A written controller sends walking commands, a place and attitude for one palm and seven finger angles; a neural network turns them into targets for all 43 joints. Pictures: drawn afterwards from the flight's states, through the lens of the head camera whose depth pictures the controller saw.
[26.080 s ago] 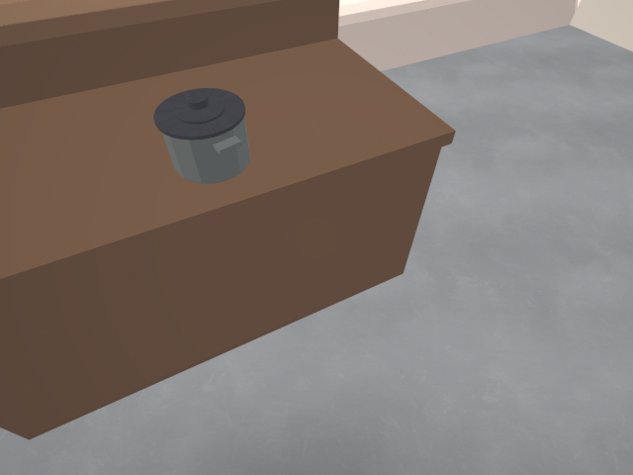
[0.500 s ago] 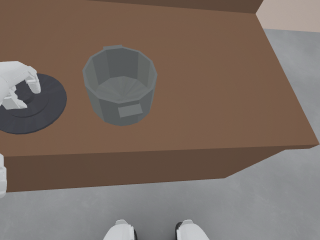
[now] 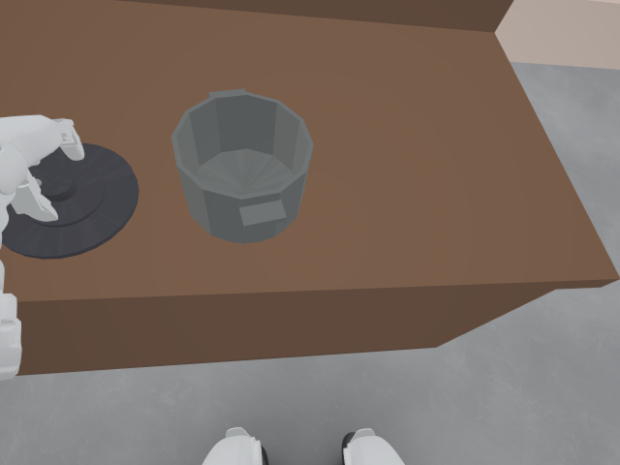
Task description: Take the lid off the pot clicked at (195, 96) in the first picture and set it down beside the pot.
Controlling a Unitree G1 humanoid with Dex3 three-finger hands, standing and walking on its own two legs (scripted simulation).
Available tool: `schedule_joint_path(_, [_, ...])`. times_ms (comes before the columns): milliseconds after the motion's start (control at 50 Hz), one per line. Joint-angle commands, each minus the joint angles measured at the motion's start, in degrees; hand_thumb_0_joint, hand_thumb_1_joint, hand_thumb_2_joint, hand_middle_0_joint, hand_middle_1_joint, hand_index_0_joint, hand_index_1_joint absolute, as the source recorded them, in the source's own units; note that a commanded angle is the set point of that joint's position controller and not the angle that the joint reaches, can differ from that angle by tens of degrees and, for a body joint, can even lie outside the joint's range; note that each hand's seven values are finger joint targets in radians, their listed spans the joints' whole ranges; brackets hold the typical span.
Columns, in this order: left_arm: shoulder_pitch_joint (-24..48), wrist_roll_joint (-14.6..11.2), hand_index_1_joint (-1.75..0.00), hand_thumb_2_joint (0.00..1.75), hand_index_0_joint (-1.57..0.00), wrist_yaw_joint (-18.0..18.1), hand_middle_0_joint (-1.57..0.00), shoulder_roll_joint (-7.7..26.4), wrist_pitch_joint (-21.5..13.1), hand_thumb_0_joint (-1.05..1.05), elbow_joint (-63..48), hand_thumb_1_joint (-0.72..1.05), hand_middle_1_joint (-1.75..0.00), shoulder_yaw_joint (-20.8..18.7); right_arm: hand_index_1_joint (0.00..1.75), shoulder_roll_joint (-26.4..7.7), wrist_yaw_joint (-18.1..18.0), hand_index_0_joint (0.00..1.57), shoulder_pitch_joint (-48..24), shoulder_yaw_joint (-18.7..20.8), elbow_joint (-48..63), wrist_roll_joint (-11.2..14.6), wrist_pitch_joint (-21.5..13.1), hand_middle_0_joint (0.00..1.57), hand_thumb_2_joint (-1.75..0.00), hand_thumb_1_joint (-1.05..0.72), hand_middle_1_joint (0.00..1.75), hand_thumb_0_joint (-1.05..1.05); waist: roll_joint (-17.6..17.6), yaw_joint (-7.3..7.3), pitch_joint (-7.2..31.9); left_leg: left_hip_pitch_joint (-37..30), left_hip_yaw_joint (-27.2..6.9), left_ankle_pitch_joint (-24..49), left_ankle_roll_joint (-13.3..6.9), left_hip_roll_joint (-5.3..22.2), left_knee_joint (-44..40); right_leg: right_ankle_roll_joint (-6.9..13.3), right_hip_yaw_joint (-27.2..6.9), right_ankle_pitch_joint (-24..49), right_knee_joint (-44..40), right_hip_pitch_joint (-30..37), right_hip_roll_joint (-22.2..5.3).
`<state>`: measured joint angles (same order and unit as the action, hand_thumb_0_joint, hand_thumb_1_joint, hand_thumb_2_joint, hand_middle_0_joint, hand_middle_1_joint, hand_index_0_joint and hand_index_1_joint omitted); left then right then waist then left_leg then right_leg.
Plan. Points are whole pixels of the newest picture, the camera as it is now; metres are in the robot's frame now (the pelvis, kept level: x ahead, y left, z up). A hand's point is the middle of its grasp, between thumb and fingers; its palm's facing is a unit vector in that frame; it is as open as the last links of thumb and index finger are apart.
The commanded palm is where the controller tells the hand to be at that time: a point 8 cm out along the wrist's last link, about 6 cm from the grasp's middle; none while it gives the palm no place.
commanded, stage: open the fingers wide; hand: left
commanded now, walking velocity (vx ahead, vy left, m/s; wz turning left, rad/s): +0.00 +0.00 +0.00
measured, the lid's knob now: (57, 185) +0.48 +0.32 -0.01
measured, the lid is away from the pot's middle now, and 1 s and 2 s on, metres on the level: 0.25 0.25 0.25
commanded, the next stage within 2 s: raise the empty hand in 0.10 s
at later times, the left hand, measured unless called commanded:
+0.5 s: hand (22, 174) +0.46 +0.33 +0.05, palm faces -0.41 -0.11 -0.91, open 11.0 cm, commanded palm +0.50 +0.30 +0.11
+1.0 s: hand (5, 138) +0.46 +0.32 +0.10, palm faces -0.40 -0.11 -0.91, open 11.0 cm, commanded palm +0.49 +0.30 +0.17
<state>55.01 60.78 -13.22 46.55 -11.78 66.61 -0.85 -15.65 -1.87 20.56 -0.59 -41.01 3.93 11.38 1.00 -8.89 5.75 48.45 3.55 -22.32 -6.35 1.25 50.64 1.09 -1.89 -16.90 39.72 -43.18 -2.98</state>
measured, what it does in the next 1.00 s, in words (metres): stands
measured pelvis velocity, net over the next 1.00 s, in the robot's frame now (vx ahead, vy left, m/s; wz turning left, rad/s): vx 0.01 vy -0.01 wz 0.03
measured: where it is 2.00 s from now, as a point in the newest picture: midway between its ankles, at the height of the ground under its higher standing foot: outside the picture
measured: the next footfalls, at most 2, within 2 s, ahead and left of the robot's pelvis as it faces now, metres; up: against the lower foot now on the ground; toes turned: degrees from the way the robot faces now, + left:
none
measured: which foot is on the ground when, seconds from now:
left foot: down 0.00-1.00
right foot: down 0.00-1.00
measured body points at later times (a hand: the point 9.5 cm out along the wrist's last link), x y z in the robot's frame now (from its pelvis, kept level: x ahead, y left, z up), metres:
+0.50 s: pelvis +0.00 +0.01 +0.00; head +0.09 +0.05 +0.44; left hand +0.47 +0.33 +0.10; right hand +0.00 -0.27 -0.10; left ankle +0.01 +0.04 -0.69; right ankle +0.02 -0.22 -0.69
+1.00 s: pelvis +0.01 -0.01 +0.02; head +0.09 +0.03 +0.46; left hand +0.48 +0.32 +0.16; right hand +0.01 -0.29 -0.09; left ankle +0.01 +0.04 -0.69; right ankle +0.02 -0.23 -0.69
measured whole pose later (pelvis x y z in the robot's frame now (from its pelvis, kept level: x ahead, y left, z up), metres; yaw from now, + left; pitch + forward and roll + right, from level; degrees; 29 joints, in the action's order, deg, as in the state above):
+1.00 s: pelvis +0.01 -0.01 +0.02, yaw +2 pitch +14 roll -4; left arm 56.7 58.0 -17.7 45.2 -9.8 63.7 2.2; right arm -16.2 -2.2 22.1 0.0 -41.9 5.1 8.4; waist 1.2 -7.0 5.3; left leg 37.1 3.4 -20.1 -5.8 -0.1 42.5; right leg 0.5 -3.7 -15.2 32.3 -32.1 -3.2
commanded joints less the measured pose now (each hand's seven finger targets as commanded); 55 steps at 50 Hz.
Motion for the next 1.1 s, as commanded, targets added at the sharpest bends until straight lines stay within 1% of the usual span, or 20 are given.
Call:
schedule_joint_path(0, [25.0, -0.7, -0.91, 0.58, -0.32, 2.1, -0.32, 14.1, 0.7, 0.0, -11.0, 0.02, -0.91, -1.8, 0.3, -12.9, -0.5, 0.2, 8.7, 4.4, 2.0, -0.5, -0.3, 0.2, -0.9, -0.9, 0.3, 0.0, 11.7, 0.74, 24.9, -35.7, -8.2, 30.7, 5.8, 1.0, -6.5, 2.1, 6.5, 5.5, -2.8, -5.8, 6.5])
schedule_joint_path(60, [25.8, -1.0, -0.9, 0.58, -0.33, 2.1, -0.33, 15.6, 0.7, 0.0, -14.1, 0.02, -0.9, -3.3, 0.3, -12.8, -0.5, 0.2, 9.0, 4.9, 1.9, -0.7, -0.3, 0.2, -0.9, -0.9, 0.3, 0.0, 12.6, 0.95, 28.0, -38.7, -8.7, 32.8, 6.2, 1.2, -6.5, 2.0, 6.5, 6.1, -3.1, -5.0, 6.6])
schedule_joint_path(80, [23.1, -1.3, -0.9, 0.59, -0.33, 2.2, -0.33, 15.4, 0.9, 0.0, -9.6, 0.02, -0.9, -3.5, 0.3, -12.6, -0.5, 0.2, 8.8, 4.5, 2.3, -0.3, -0.5, 0.2, -0.9, -0.9, 0.3, 0.0, 9.9, 0.72, 25.2, -36.2, -8.3, 30.5, 5.8, 0.9, -6.3, 1.9, 6.4, 5.7, -3.1, -4.9, 6.8])
schedule_joint_path(140, [25.1, -1.1, -0.9, 0.59, -0.33, 2.2, -0.33, 14.0, 1.1, 0.0, -9.1, 0.01, -0.9, -1.7, 0.3, -12.8, -0.5, 0.2, 8.4, 4.2, 1.9, -0.2, -0.6, 0.2, -0.9, -0.9, 0.3, 0.0, 10.7, 0.35, 22.2, -34.3, -8.2, 26.1, 5.6, 1.0, -7.1, 1.9, 6.5, 3.6, -3.1, -6.4, 6.6])
schedule_joint_path(280, [27.5, -1.5, -0.9, 0.59, -0.33, 2.5, -0.33, 15.8, 0.7, 0.0, -17.4, 0.01, -0.9, -3.8, 0.3, -12.7, -0.7, 0.2, 8.6, 5.0, 2.1, -0.7, -0.8, 0.2, -0.9, -0.9, 0.3, 0.0, 14.9, 1.51, 29.7, -42.7, -10.1, 34.4, 7.3, 1.7, -7.3, 2.0, 6.4, 5.9, -3.5, -4.8, 6.3])
schedule_joint_path(320, [27.5, -1.9, -0.9, 0.59, -0.33, 2.5, -0.33, 11.8, 1.6, 0.0, -15.0, 0.01, -0.9, -1.2, 0.3, -12.3, -0.4, 0.2, 8.3, 5.0, 1.6, -0.5, -0.8, 0.2, -0.9, -0.9, 0.3, 0.0, 14.3, 0.84, 26.6, -42.8, -10.6, 35.4, 7.7, 2.1, -7.3, 1.8, 6.6, 5.6, -3.7, -6.7, 6.4])
schedule_joint_path(380, [26.2, -2.4, -0.9, 0.59, -0.33, 2.9, -0.33, 10.8, 3.4, 0.0, -9.6, 0.01, -0.9, -0.3, 0.3, -12.6, 0.0, 0.2, 7.9, 4.5, 1.7, 0.1, -0.9, 0.2, -0.9, -0.9, 0.3, 0.0, 8.7, 0.64, 21.6, -36.4, -9.3, 24.6, 6.2, 1.2, -9.2, 1.8, 6.3, 3.4, -5.0, -4.9, 6.6])
schedule_joint_path(420, [28.9, -1.9, -0.9, 0.59, -0.33, 2.5, -0.33, 9.4, 3.8, 0.0, -11.3, 0.01, -0.9, 1.6, 0.3, -12.6, 0.1, 0.2, 8.1, 4.5, 1.4, 0.0, -1.1, 0.2, -0.9, -0.9, 0.3, 0.0, 10.8, 0.6, 22.4, -37.8, -9.6, 26.5, 6.5, 1.4, -9.3, 2.0, 6.2, 4.1, -4.7, -4.6, 6.5])
schedule_joint_path(500, [31.1, -2.5, -0.9, 0.59, -0.33, 0.9, -0.33, 10.6, 3.1, 0.0, -15.0, 0.01, -0.9, 0.9, 0.3, -12.6, -0.3, 0.2, 7.8, 4.7, 1.8, 0.2, -1.9, 0.2, -0.9, -0.9, 0.3, 0.0, 11.4, 1.19, 24.6, -40.9, -10.0, 26.9, 6.6, 1.5, -10.0, 2.0, 5.8, 4.8, -5.5, -3.2, 6.2])
schedule_joint_path(540, [30.2, -2.7, -0.9, 0.59, -0.33, 0.5, -0.33, 10.0, 3.1, 0.0, -12.3, 0.01, -0.9, 1.4, 0.3, -12.5, -0.5, 0.2, 8.1, 4.4, 1.8, 0.3, -2.1, 0.2, -0.9, -0.9, 0.3, 0.0, 9.4, 0.65, 22.5, -39.3, -9.7, 24.9, 6.3, 1.2, -10.4, 1.7, 6.0, 4.3, -5.8, -2.9, 6.4])
schedule_joint_path(580, [29.1, -2.5, -0.9, 0.59, -0.33, 0.6, -0.33, 13.2, 2.9, 0.0, -11.2, 0.01, -0.9, -0.7, 0.3, -12.6, -0.7, 0.2, 8.4, 4.1, 2.2, 0.5, -2.5, 0.2, -0.9, -0.9, 0.3, 0.0, 8.1, 1.26, 21.9, -37.1, -8.7, 22.6, 5.5, 0.7, -11.2, 1.8, 5.6, 4.3, -6.3, -0.4, 6.3])
schedule_joint_path(600, [30.0, -2.1, -0.9, 0.59, -0.33, 0.5, -0.33, 13.8, 2.3, 0.0, -13.1, 0.01, -0.9, -0.9, 0.3, -12.8, -0.9, 0.2, 8.1, 4.1, 2.3, 0.4, -2.7, 0.2, -0.9, -0.9, 0.3, 0.0, 10.9, 1.96, 23.1, -38.9, -9.3, 24.8, 6.3, 1.0, -11.3, 2.1, 5.5, 4.8, -6.0, -0.9, 6.0])
schedule_joint_path(640, [30.7, -2.0, -0.9, 0.59, -0.33, 0.7, -0.33, 10.5, 2.7, 0.0, -12.8, 0.01, -0.9, 1.3, 0.3, -12.4, -0.6, 0.2, 8.2, 4.4, 2.1, 0.3, -2.9, 0.2, -0.9, -0.9, 0.3, 0.0, 11.3, 1.53, 22.0, -39.9, -9.4, 25.6, 6.6, 1.1, -11.5, 2.0, 5.8, 4.5, -6.4, -1.7, 6.2])
schedule_joint_path(680, [28.7, -2.5, -0.9, 0.59, -0.33, 0.8, -0.33, 13.8, 3.0, 0.0, -11.4, 0.01, -0.9, -1.3, 0.3, -12.6, -0.7, 0.2, 8.4, 4.3, 2.5, 0.5, -3.0, 0.2, -0.9, -0.9, 0.3, 0.0, 7.2, 1.68, 22.4, -37.7, -8.1, 23.8, 5.4, 0.6, -11.8, 1.8, 5.4, 5.8, -7.2, 1.9, 6.2])
schedule_joint_path(740, [30.8, -2.7, -0.9, 0.59, -0.33, -0.1, -0.33, 10.8, 3.2, 0.0, -12.1, 0.01, -0.9, 1.6, 0.3, -12.5, -0.7, 0.2, 8.4, 4.4, 2.2, 0.6, -3.2, 0.2, -0.9, -0.9, 0.3, 0.0, 8.9, 1.35, 21.4, -38.9, -8.0, 24.5, 5.7, 0.8, -12.5, 1.8, 5.6, 5.9, -7.6, 1.5, 6.1])
schedule_joint_path(780, [29.6, -3.0, -0.9, 0.59, -0.33, -0.5, -0.33, 13.2, 3.0, 0.0, -12.0, 0.01, -0.9, -0.2, 0.3, -12.7, -0.8, 0.2, 8.6, 4.3, 2.4, 0.8, -3.5, 0.2, -0.9, -0.9, 0.3, 0.0, 7.4, 1.66, 21.9, -38.7, -7.7, 24.1, 5.2, 0.5, -12.8, 1.7, 5.3, 6.6, -8.2, 3.3, 6.1])
schedule_joint_path(840, [31.4, -3.1, -0.9, 0.59, -0.33, -1.7, -0.33, 13.2, 2.3, 0.0, -14.9, 0.01, -0.9, 0.4, 0.3, -12.6, -1.1, 0.2, 8.5, 4.5, 2.1, 0.7, -3.8, 0.2, -0.9, -0.9, 0.3, 0.0, 9.9, 1.94, 23.4, -41.3, -7.5, 27.4, 5.6, 0.7, -13.0, 1.7, 5.4, 8.1, -8.6, 4.3, 5.8])
schedule_joint_path(900, [28.8, -3.7, -0.9, 0.59, -0.33, -2.4, -0.33, 15.6, 1.4, 0.0, -15.5, 0.01, -0.9, -2.0, 0.3, -12.4, -1.3, 0.2, 8.0, 4.5, 2.5, 0.8, -4.1, 0.2, -0.9, -0.9, 0.3, 0.0, 9.2, 2.89, 24.1, -42.0, -6.7, 31.5, 5.3, 0.5, -13.0, 1.8, 5.1, 11.6, -9.3, 7.2, 5.6])
schedule_joint_path(940, [28.5, -4.1, -0.9, 0.59, -0.33, -2.8, -0.33, 13.8, 1.8, 0.0, -13.5, 0.01, -0.9, -0.5, 0.3, -12.4, -1.2, 0.2, 7.7, 4.4, 1.9, 1.0, -3.9, 0.2, -0.9, -0.9, 0.3, 0.0, 8.4, 2.33, 21.1, -40.8, -6.2, 30.0, 5.2, 0.5, -13.5, 1.6, 5.3, 10.9, -9.7, 7.1, 5.7])
schedule_joint_path(1080, [25.8, -5.1, -0.9, 0.59, -0.33, -4.1, -0.33, 16.1, 1.3, 0.0, -15.9, 0.01, -0.9, -2.5, 0.3, -12.2, -1.0, 0.2, 6.4, 4.5, 2.9, 1.3, -3.8, 0.2, -0.9, -0.9, 0.3, 0.0, 7.4, 3.5, 20.2, -41.1, -5.2, 30.1, 4.5, 0.0, -15.4, 1.7, 5.1, 13.1, -11.6, 12.0, 5.5])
